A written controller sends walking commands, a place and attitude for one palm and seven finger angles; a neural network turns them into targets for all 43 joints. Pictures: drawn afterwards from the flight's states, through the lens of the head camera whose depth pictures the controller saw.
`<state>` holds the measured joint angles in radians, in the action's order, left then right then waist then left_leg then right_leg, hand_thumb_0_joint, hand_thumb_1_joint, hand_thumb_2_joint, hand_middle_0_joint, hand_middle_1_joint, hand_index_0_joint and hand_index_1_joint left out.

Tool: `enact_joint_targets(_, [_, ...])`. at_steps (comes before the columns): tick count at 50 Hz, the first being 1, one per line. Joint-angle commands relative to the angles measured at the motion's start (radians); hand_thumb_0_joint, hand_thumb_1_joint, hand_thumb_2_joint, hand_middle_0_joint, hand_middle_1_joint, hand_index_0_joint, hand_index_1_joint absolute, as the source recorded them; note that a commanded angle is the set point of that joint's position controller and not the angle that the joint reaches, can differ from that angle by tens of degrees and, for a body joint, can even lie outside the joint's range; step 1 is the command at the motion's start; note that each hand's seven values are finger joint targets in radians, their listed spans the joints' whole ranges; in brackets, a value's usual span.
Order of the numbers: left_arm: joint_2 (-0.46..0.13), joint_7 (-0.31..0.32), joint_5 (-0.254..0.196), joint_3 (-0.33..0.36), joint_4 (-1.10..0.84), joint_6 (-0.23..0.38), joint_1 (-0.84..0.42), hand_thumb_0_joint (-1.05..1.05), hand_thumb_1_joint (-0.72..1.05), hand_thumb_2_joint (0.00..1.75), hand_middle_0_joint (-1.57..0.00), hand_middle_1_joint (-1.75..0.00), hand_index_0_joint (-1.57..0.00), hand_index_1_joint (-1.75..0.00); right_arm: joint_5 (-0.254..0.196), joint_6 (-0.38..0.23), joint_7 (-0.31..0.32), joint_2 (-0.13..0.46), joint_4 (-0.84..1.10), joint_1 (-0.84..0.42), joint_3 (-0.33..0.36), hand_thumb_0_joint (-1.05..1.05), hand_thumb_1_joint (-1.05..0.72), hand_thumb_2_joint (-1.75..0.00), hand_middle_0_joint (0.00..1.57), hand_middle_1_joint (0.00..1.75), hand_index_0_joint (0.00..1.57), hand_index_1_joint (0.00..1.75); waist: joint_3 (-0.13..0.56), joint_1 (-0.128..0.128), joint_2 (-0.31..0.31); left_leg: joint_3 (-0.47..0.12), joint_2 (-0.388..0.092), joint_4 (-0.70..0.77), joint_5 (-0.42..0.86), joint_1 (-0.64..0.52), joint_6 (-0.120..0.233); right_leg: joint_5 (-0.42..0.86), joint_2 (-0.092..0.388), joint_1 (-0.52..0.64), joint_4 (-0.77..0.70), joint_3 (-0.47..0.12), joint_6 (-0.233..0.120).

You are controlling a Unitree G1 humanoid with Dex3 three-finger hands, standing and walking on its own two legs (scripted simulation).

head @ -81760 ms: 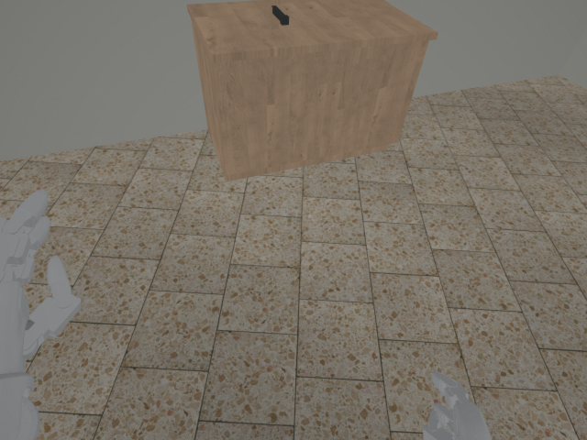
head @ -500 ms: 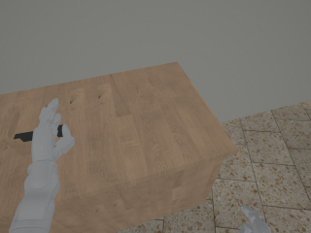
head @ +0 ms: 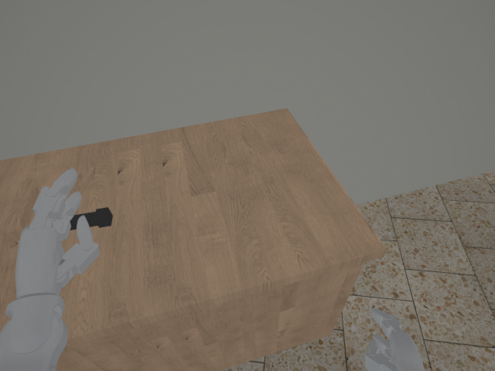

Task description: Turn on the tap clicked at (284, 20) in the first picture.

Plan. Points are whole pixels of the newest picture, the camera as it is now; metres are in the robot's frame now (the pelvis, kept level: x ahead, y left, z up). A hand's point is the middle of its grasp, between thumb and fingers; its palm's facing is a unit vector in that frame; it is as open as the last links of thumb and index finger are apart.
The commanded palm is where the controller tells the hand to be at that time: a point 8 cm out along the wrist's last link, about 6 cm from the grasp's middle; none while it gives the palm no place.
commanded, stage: draw the hand back beside the body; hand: left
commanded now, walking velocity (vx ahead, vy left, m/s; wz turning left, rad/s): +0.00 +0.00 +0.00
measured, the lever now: (103, 217) +0.38 +0.36 +0.00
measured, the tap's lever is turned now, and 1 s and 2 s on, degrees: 86 86 86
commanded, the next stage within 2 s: step back with the hand held close in 0.46 s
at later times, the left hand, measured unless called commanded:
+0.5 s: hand (80, 260) +0.20 +0.24 +0.15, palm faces +0.41 -0.85 -0.33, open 7.5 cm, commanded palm +0.16 +0.28 +0.16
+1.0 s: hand (51, 296) +0.16 +0.26 +0.14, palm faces +0.31 -0.85 -0.44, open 7.5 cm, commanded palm +0.11 +0.30 +0.17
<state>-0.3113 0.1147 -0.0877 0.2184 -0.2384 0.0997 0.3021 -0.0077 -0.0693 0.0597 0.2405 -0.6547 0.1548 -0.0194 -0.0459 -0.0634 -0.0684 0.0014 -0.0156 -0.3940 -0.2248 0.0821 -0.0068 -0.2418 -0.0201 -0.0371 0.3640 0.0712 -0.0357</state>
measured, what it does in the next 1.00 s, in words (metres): shifts its weight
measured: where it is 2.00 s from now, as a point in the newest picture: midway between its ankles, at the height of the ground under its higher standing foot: outside the picture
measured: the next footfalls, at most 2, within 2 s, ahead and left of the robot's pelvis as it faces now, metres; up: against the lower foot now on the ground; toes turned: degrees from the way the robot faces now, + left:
right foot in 1.70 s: -0.15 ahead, -0.12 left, +0.00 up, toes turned +3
left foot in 1.96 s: -0.13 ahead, +0.09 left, +0.00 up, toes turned +2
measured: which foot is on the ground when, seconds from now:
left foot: down 0.00-1.00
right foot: down 0.00-1.00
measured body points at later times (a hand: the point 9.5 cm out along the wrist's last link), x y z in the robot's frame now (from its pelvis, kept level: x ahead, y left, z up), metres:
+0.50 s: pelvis +0.00 +0.00 +0.00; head -0.01 -0.02 +0.45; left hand +0.17 +0.29 +0.17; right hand +0.20 -0.21 -0.09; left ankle +0.00 +0.12 -0.74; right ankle -0.02 -0.09 -0.74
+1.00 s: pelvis -0.05 +0.02 -0.01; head -0.02 +0.02 +0.44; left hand +0.13 +0.30 +0.17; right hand +0.13 -0.22 -0.09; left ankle +0.00 +0.12 -0.74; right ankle -0.02 -0.09 -0.74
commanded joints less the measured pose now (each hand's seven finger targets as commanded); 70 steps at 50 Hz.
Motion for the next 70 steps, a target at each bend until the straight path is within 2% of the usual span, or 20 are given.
enact_joint_targets(1, [-0.191, 0.01, 0.004, 0.112, -0.282, 0.062, -0.11, 0.0, 0.9, 0.9, -0.2, -0.3, -0.2, -0.3, 0.001, -0.059, 0.004, 0.099, 0.174, -0.145, 0.041, 0.0, -0.9, -0.9, 0.2, 0.3, 0.2, 0.3, 0.138, 0.0, 0.036, -0.027, -0.01, 0.025, 0.207, -0.052, 0.039, 0.239, 0.04, -0.022, -0.051, -0.05, 0.006])
enact_joint_targets(7, [-0.219, 0.019, 0.007, 0.169, -0.403, 0.056, 0.0, 0.0, 0.9, 0.9, -0.2, -0.3, -0.2, -0.3, 0.007, -0.063, 0.001, 0.09, 0.178, -0.143, 0.035, 0.0, -0.9, -0.9, 0.2, 0.3, 0.2, 0.3, 0.147, -0.009, -0.041, -0.033, -0.012, 0.009, 0.264, -0.039, 0.029, 0.283, 0.043, -0.001, -0.034, -0.047, -0.001])
enact_joint_targets(12, [-0.157, 0.011, 0.002, 0.122, -0.34, 0.039, 0.001, 0.0, 0.9, 0.9, -0.2, -0.3, -0.2, -0.3, 0.002, -0.057, 0.003, 0.091, 0.174, -0.151, 0.036, 0.0, -0.9, -0.9, 0.2, 0.3, 0.2, 0.3, 0.038, 0.011, 0.015, -0.034, -0.018, 0.015, 0.193, -0.004, 0.032, 0.21, 0.039, -0.074, -0.052, -0.045, 0.003])
enact_joint_targets(16, [-0.174, 0.013, 0.002, 0.135, -0.318, 0.043, -0.016, 0.0, 0.9, 0.9, -0.2, -0.3, -0.2, -0.3, 0.002, -0.054, 0.011, 0.099, 0.176, -0.144, 0.043, 0.0, -0.9, -0.9, 0.2, 0.3, 0.2, 0.3, 0.09, 0.005, 0.069, -0.035, -0.016, 0.009, 0.181, -0.021, 0.041, 0.209, 0.042, -0.061, -0.043, -0.045, 0.008])
enact_joint_targets(21, [-0.198, 0.021, 0.006, 0.147, -0.382, 0.051, -0.011, 0.0, 0.9, 0.9, -0.2, -0.3, -0.2, -0.3, 0.006, -0.063, 0.011, 0.094, 0.18, -0.149, 0.039, 0.0, -0.9, -0.9, 0.2, 0.3, 0.2, 0.3, 0.152, -0.006, 0.006, -0.035, -0.009, 0.004, 0.201, -0.037, 0.04, 0.229, 0.047, -0.024, -0.034, -0.049, 0.004])
enact_joint_targets(28, [-0.189, 0.025, 0.009, 0.149, -0.366, 0.044, 0.016, 0.0, 0.9, 0.9, -0.2, -0.3, -0.2, -0.3, 0.006, -0.067, 0.008, 0.091, 0.167, -0.142, 0.036, 0.0, -0.9, -0.9, 0.2, 0.3, 0.2, 0.3, 0.1, -0.001, -0.005, -0.039, -0.014, 0.002, 0.214, -0.008, 0.033, 0.238, 0.044, -0.036, -0.032, -0.041, 0.0])
enact_joint_targets(29, [-0.199, 0.025, 0.009, 0.142, -0.447, 0.052, -0.031, 0.0, 0.9, 0.9, -0.2, -0.3, -0.2, -0.3, 0.006, -0.073, 0.005, 0.087, 0.18, -0.149, 0.033, 0.0, -0.9, -0.9, 0.2, 0.3, 0.2, 0.3, 0.121, -0.003, -0.023, -0.042, -0.012, 0.003, 0.21, -0.02, 0.033, 0.234, 0.048, -0.031, -0.032, -0.044, 0.001])
enact_joint_targets(30, [-0.384, 0.035, -0.004, 0.321, -0.534, 0.093, -0.204, 0.0, 0.9, 0.9, -0.2, -0.3, -0.2, -0.3, -0.008, -0.057, 0.012, 0.094, 0.229, -0.143, 0.034, 0.0, -0.9, -0.9, 0.2, 0.3, 0.2, 0.3, 0.056, 0.011, -0.01, -0.058, -0.045, -0.048, 0.204, 0.024, 0.048, 0.382, 0.1, -0.132, -0.071, -0.162, 0.008])
enact_joint_targets(31, [-0.29, 0.024, 0.002, 0.261, -0.415, 0.097, -0.098, 0.0, 0.9, 0.9, -0.2, -0.3, -0.2, -0.3, 0.001, -0.045, 0.016, 0.081, 0.194, -0.133, 0.031, 0.0, -0.9, -0.9, 0.2, 0.3, 0.2, 0.3, 0.075, 0.022, 0.046, -0.07, -0.045, -0.071, 0.222, 0.03, 0.049, 0.453, 0.128, -0.122, -0.053, -0.145, 0.009])
enact_joint_targets(35, [-0.175, -0.006, 0.006, 0.184, -0.272, 0.071, 0.108, 0.0, 0.9, 0.9, -0.2, -0.3, -0.2, -0.3, -0.003, -0.007, 0.01, 0.093, 0.228, -0.103, 0.046, 0.0, -0.9, -0.9, 0.2, 0.3, 0.2, 0.3, 0.149, 0.026, 0.105, -0.06, -0.069, -0.095, 0.352, 0.023, 0.049, 0.525, 0.137, -0.115, -0.004, -0.122, 0.03])
enact_joint_targets(39, [-0.169, -0.01, 0.004, 0.166, -0.322, 0.074, 0.191, 0.0, 0.9, 0.9, -0.2, -0.3, -0.2, -0.3, -0.009, 0.019, 0.007, 0.102, 0.261, -0.098, 0.051, 0.0, -0.9, -0.9, 0.2, 0.3, 0.2, 0.3, 0.201, 0.025, 0.056, -0.077, -0.089, -0.074, 0.348, 0.056, 0.047, 0.384, 0.129, -0.133, 0.014, -0.112, 0.032])
enact_joint_targets(44, [-0.279, 0.018, 0.01, 0.251, -0.5, 0.111, 0.131, 0.0, 0.9, 0.9, -0.2, -0.3, -0.2, -0.3, -0.006, 0.015, 0.025, 0.103, 0.29, -0.121, 0.052, 0.0, -0.9, -0.9, 0.2, 0.3, 0.2, 0.3, 0.193, 0.02, 0.063, -0.096, -0.086, -0.046, 0.178, 0.136, 0.048, 0.222, 0.124, -0.173, 0.015, -0.123, 0.021])
enact_joint_targets(47, [-0.322, 0.036, 0.014, 0.284, -0.558, 0.128, 0.107, 0.0, 0.9, 0.9, -0.2, -0.3, -0.2, -0.3, -0.003, -0.003, 0.031, 0.108, 0.282, -0.119, 0.055, 0.0, -0.9, -0.9, 0.2, 0.3, 0.2, 0.3, 0.166, 0.026, -0.012, -0.128, -0.089, -0.021, 0.033, 0.197, 0.052, 0.119, 0.12, -0.202, 0.017, -0.14, 0.015])
enact_joint_targets(52, [-0.249, 0.045, 0.029, 0.252, -0.514, 0.143, 0.175, 0.0, 0.9, 0.9, -0.2, -0.3, -0.2, -0.3, -0.003, -0.042, 0.032, 0.12, 0.269, -0.084, 0.061, 0.0, -0.9, -0.9, 0.2, 0.3, 0.2, 0.3, 0.151, 0.035, -0.119, -0.193, -0.12, 0.079, -0.264, 0.325, 0.068, -0.044, 0.059, -0.172, 0.081, -0.099, 0.031])
enact_joint_targets(55, [-0.216, 0.045, 0.039, 0.243, -0.471, 0.145, 0.194, 0.0, 0.9, 0.9, -0.2, -0.3, -0.2, -0.3, -0.005, -0.055, 0.032, 0.126, 0.265, -0.062, 0.067, 0.0, -0.9, -0.9, 0.2, 0.3, 0.2, 0.3, 0.15, 0.036, -0.089, -0.228, -0.149, 0.121, -0.377, 0.413, 0.085, -0.061, 0.028, -0.125, 0.152, -0.086, 0.044])
enact_joint_targets(60, [-0.214, 0.044, 0.039, 0.227, -0.454, 0.138, 0.171, 0.0, 0.9, 0.9, -0.2, -0.3, -0.2, -0.3, -0.002, -0.061, 0.035, 0.115, 0.257, -0.057, 0.063, 0.0, -0.9, -0.9, 0.2, 0.3, 0.2, 0.3, 0.124, 0.044, 0.054, -0.189, -0.115, 0.03, -0.314, 0.369, 0.072, -0.08, 0.063, -0.222, 0.069, -0.145, 0.032])
enact_joint_targets(63, [-0.223, 0.052, 0.041, 0.214, -0.481, 0.134, 0.107, 0.0, 0.9, 0.9, -0.2, -0.3, -0.2, -0.3, 0.002, -0.057, 0.035, 0.104, 0.239, -0.053, 0.061, 0.0, -0.9, -0.9, 0.2, 0.3, 0.2, 0.3, 0.101, 0.053, 0.134, -0.137, -0.073, -0.109, -0.284, 0.315, 0.054, -0.203, 0.141, -0.337, -0.039, -0.229, -0.009])
enact_joint_targets(65, [-0.233, 0.062, 0.038, 0.208, -0.502, 0.131, 0.078, 0.0, 0.9, 0.9, -0.2, -0.3, -0.2, -0.3, 0.003, -0.061, 0.03, 0.101, 0.226, -0.044, 0.059, 0.0, -0.9, -0.9, 0.2, 0.3, 0.2, 0.3, 0.116, 0.059, 0.171, -0.103, -0.038, -0.245, -0.196, 0.24, 0.035, -0.149, 0.222, -0.409, -0.069, -0.283, -0.056])
enact_joint_targets(67, [-0.266, 0.073, 0.038, 0.229, -0.532, 0.128, 0.072, 0.0, 0.9, 0.9, -0.2, -0.3, -0.2, -0.3, 0.004, -0.058, 0.028, 0.096, 0.216, -0.051, 0.056, 0.0, -0.9, -0.9, 0.2, 0.3, 0.2, 0.3, 0.153, 0.065, 0.123, -0.095, -0.032, -0.274, -0.133, 0.212, 0.027, -0.034, 0.256, -0.392, -0.033, -0.285, -0.077])
enact_joint_targets(70, [-0.267, 0.078, 0.035, 0.253, -0.586, 0.141, 0.126, 0.0, 0.9, 0.9, -0.2, -0.3, -0.2, -0.3, 0.004, -0.056, 0.025, 0.106, 0.238, -0.067, 0.059, 0.0, -0.9, -0.9, 0.2, 0.3, 0.2, 0.3, 0.163, 0.057, -0.017, -0.2, -0.099, -0.093, -0.124, 0.284, 0.058, 0.008, 0.145, -0.327, 0.102, -0.183, -0.019])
